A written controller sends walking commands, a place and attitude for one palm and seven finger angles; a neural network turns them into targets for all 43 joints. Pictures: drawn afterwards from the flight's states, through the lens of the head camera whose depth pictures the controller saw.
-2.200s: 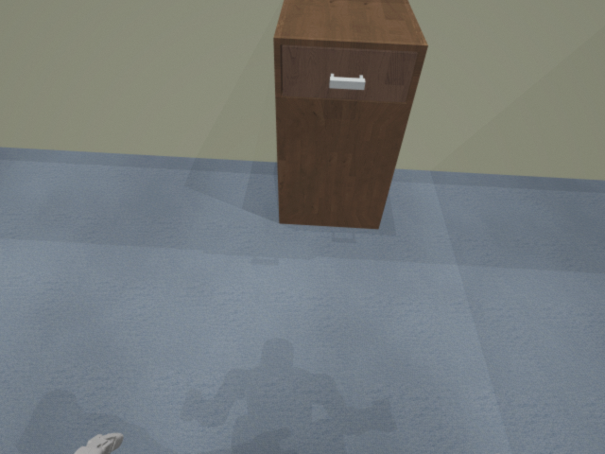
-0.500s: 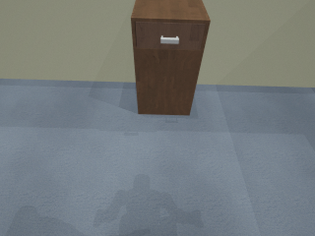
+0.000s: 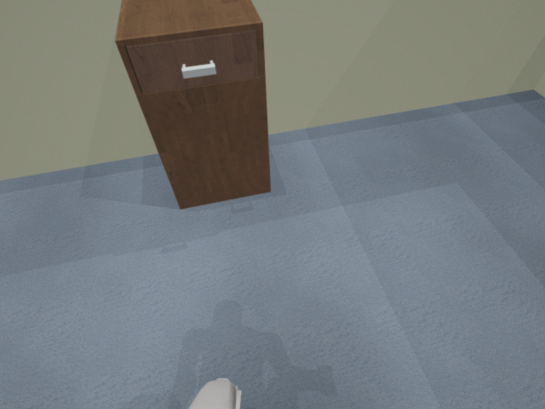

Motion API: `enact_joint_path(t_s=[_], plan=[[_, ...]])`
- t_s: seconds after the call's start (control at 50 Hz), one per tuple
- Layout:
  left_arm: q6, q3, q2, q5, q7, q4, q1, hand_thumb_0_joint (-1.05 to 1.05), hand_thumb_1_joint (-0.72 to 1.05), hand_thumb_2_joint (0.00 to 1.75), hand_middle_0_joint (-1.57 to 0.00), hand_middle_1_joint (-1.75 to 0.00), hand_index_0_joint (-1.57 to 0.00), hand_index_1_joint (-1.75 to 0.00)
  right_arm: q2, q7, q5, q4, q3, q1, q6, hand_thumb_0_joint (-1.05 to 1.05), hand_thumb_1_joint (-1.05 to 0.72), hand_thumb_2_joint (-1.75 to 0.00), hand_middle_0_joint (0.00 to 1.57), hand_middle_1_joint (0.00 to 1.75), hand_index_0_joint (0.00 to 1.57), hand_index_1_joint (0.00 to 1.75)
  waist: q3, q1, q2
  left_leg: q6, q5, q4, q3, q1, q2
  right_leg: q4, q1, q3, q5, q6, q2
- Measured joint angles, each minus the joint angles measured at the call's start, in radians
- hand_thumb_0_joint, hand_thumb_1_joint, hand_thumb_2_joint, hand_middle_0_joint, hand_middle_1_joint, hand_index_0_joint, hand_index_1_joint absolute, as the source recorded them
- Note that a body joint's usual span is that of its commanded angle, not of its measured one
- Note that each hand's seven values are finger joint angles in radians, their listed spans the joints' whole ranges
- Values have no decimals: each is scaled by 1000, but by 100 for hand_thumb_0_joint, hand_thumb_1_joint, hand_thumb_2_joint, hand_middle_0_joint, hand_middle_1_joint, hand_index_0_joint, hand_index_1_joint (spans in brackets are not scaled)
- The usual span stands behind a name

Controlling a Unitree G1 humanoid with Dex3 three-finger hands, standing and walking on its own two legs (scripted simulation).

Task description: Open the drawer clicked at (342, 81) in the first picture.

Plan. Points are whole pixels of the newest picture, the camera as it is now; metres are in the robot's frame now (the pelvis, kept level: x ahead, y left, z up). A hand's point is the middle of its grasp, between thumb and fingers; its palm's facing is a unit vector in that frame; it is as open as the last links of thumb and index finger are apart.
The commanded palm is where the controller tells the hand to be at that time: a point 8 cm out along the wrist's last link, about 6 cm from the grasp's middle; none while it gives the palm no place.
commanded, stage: walk to a spot facing it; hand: left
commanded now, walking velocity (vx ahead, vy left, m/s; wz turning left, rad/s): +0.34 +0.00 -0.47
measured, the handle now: (198, 67) +1.09 +0.36 -0.07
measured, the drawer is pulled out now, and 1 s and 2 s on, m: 0.00 0.00 0.00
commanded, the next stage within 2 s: none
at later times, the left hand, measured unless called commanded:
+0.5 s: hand (147, 326) +0.28 +0.29 -0.18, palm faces -0.19 -0.96 -0.19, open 7.4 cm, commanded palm none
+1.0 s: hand (243, 236) +0.51 +0.13 -0.19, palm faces -0.55 -0.81 -0.19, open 7.3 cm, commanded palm none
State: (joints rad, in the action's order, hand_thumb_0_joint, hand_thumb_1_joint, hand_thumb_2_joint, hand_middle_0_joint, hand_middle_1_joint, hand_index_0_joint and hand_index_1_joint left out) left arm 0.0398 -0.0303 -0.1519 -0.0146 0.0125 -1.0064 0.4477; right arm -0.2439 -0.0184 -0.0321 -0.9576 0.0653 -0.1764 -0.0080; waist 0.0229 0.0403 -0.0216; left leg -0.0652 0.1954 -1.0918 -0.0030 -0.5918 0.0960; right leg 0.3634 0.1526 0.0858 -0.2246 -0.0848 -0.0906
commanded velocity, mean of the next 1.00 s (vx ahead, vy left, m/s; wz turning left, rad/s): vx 0.14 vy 0.00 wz -0.58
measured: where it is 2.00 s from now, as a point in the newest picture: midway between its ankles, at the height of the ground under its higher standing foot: (260, 364)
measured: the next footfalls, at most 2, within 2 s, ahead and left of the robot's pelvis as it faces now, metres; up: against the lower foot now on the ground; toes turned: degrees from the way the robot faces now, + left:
left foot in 0.30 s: +0.24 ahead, +0.17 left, +0.00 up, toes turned -5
right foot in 0.86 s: +0.36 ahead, -0.06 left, +0.00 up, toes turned -36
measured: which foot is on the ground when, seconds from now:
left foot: up 0.00-0.28, down 0.30-0.86, up 0.88-1.00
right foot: down 0.00-0.30, up 0.32-0.84, down 0.86-1.00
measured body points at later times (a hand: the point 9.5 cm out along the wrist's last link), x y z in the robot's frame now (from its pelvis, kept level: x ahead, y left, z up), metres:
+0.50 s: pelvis +0.19 +0.09 -0.01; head +0.21 +0.13 +0.44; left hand +0.29 +0.34 -0.17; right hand +0.19 -0.15 -0.13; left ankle +0.20 +0.17 -0.75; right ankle +0.13 -0.03 -0.64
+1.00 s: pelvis +0.32 +0.04 -0.02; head +0.36 +0.01 +0.42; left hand +0.54 +0.17 -0.17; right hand +0.19 -0.15 -0.18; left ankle +0.33 +0.19 -0.65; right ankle +0.33 -0.03 -0.75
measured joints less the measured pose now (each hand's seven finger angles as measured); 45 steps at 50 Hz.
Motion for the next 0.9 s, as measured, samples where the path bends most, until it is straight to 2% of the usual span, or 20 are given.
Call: enact_joint_path(t_s=[0.16,0.26,0.3,0.34,0.38,0.44,0.48,0.56,0.62,0.72,0.8,0.84,0.86,0.88,0.9], plan=[[16,-9,3,-12,-15,-14,20,0,90,89,-20,-30,-21,-30,14,1,3,6,1,23,0,1,-91,-90,20,30,19,30,-21,26,-1,-8,26,163,-7,7,5,-43,-83,68,-50,19,-5],[9,-17,-14,-15,-22,-19,23,0,90,90,-20,-30,-20,-30,49,-2,13,36,-15,60,23,1,-91,-90,20,30,19,30,-21,46,28,17,79,383,-31,103,-35,6,-123,129,-140,53,15],[4,-26,-26,-8,-20,-21,28,0,90,90,-20,-30,-20,-30,63,3,14,57,-29,70,50,1,-91,-90,20,30,19,30,-20,41,41,41,27,509,-45,181,-47,120,-101,152,-213,63,13],[-12,-41,-44,1,-14,-38,1,0,90,90,-20,-30,-20,-30,84,10,9,65,-40,77,75,1,-91,-90,20,30,20,30,-5,32,67,81,50,450,-91,197,-45,424,7,110,-271,59,17],[-25,-54,-66,-2,-8,-45,-28,0,91,90,-20,-30,-20,-30,103,13,7,67,-50,52,81,1,-91,-90,20,30,20,30,-7,21,82,99,99,456,-135,253,-36,689,127,36,-244,60,34],[-38,-71,-97,-14,7,-21,-90,0,91,90,-20,-30,-20,-30,117,24,7,42,-51,-17,90,1,-91,-90,20,30,20,30,-13,5,86,102,100,541,-175,348,-31,861,271,-65,-131,71,82],[-43,-78,-109,-16,12,11,-131,0,91,90,-19,-30,-20,-30,116,40,14,17,-36,-63,96,0,-92,-90,20,30,20,30,-14,1,84,104,97,598,-203,401,-32,888,352,-89,-66,80,106],[-56,-86,-112,-19,15,62,-203,0,91,90,-19,-30,-20,-30,80,53,16,-33,-23,-141,92,-1,-94,-90,20,30,20,30,-9,-16,78,112,108,667,-259,478,-41,887,475,-95,32,97,135],[-69,-83,-103,-19,17,81,-251,0,91,90,-19,-30,-19,-30,67,55,14,-66,-25,-191,79,0,-94,-90,20,30,20,30,8,-31,71,113,132,686,-293,518,-45,832,516,-108,73,105,143],[-84,-61,-72,-15,23,89,-319,0,91,90,-19,-30,-19,-30,72,53,5,-97,-31,-246,59,0,-92,-90,20,30,19,30,55,-66,53,106,190,678,-344,569,-40,596,471,-175,62,101,137],[-84,-42,-42,-14,23,96,-357,0,91,90,-19,-30,-20,-30,84,47,3,-106,-32,-266,40,1,-92,-90,20,30,19,30,88,-89,41,85,266,615,-393,587,-22,431,392,-224,0,72,103],[-70,-32,-31,-15,24,103,-363,0,91,90,-19,-30,-20,-30,90,42,6,-108,-30,-275,30,1,-91,-90,20,30,20,30,97,-92,34,72,313,511,-412,571,5,345,323,-242,-10,52,79],[-57,-26,-31,-16,24,109,-360,0,91,90,-19,-30,-20,-30,95,37,11,-107,-30,-284,23,1,-91,-90,20,30,20,30,96,-90,39,63,325,397,-411,534,25,287,275,-243,15,25,74],[-40,-24,-29,-14,20,111,-358,0,91,90,-19,-30,-20,-30,97,33,18,-105,-30,-275,12,1,-91,-90,20,30,20,30,98,-81,37,43,342,228,-369,465,40,298,278,-235,-18,-5,63],[-30,-21,-27,-6,12,113,-356,0,91,90,-19,-30,-20,-30,96,33,23,-101,-31,-252,1,1,-91,-90,20,30,20,30,108,-77,34,30,366,61,-295,392,36,323,281,-226,-42,-24,53]])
